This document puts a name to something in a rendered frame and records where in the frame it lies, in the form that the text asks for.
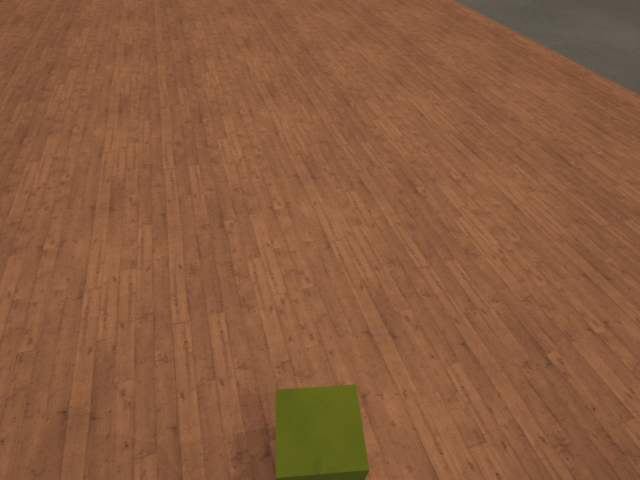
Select carton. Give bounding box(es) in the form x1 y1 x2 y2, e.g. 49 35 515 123
275 385 369 480

